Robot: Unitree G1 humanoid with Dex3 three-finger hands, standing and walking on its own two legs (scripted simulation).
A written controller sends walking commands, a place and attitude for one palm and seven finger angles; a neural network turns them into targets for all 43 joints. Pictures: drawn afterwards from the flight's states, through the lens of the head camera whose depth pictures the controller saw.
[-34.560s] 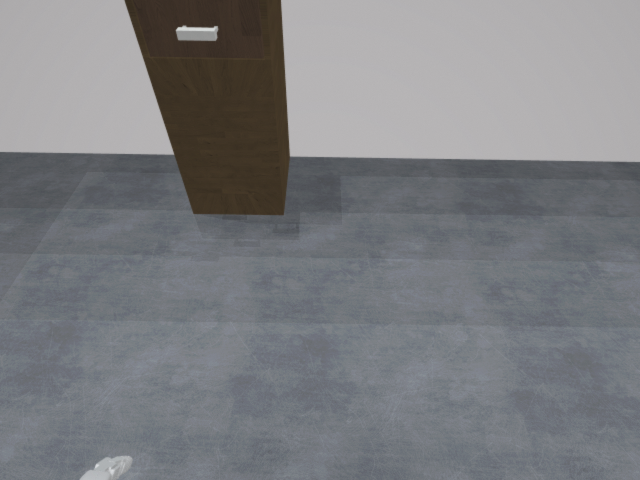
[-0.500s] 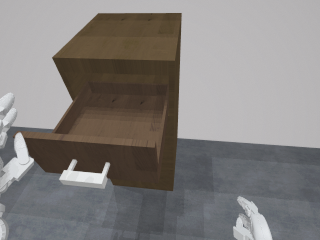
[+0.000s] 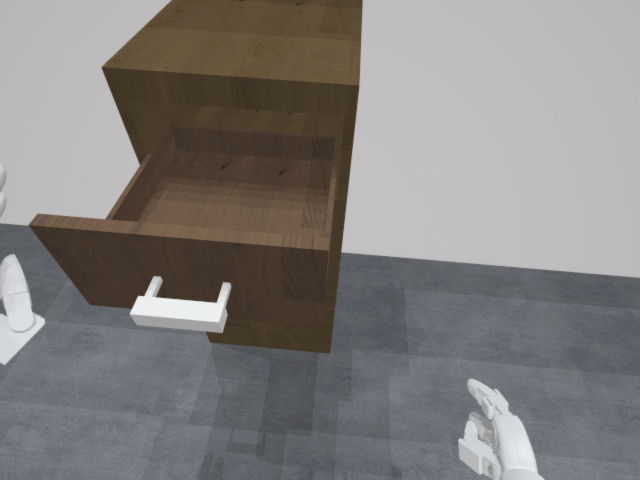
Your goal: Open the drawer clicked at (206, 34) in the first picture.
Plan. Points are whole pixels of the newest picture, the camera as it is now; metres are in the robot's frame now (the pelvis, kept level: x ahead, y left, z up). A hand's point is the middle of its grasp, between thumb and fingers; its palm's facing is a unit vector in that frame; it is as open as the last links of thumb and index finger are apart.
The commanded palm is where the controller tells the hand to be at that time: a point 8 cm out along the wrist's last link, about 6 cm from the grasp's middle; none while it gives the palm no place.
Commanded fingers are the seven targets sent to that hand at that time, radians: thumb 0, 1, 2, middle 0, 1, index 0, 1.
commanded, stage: step back with the hand held close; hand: left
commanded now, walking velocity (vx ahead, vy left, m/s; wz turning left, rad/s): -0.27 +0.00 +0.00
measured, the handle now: (185, 300) +0.32 +0.21 +0.04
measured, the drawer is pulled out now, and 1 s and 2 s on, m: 0.29 0.29 0.29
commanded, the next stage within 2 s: stop stepping back and stand still in 0.68 s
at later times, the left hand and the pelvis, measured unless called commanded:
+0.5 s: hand (11, 410) +0.13 +0.22 +0.20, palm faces +0.38 -0.80 -0.46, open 7.5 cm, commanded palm +0.05 +0.27 +0.23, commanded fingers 0.00 0.90 0.90 -0.20 -0.30 -0.20 -0.30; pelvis -0.08 -0.01 +0.00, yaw -1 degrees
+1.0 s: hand out of the picture -0.03 +0.23 +0.21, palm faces +0.38 -0.79 -0.49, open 7.5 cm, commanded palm -0.09 +0.27 +0.23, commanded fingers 0.00 0.90 0.90 -0.20 -0.30 -0.20 -0.30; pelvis -0.22 -0.01 +0.01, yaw +0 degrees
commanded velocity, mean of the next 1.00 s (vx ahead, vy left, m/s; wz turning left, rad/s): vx -0.21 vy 0.00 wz -0.01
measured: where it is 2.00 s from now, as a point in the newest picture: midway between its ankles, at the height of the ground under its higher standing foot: outside the picture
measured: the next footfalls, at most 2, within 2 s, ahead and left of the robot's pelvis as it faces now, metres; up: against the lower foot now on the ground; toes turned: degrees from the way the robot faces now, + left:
right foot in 0.40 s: -0.08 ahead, -0.11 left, +0.00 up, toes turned +0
left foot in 0.64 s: -0.05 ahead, +0.09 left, +0.00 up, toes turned +1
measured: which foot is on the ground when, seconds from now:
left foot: down 0.00-0.46, up 0.48-0.62, down 0.64-1.00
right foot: down 0.00-0.22, up 0.24-0.38, down 0.40-0.66, up 0.68-0.98, down 1.00-1.00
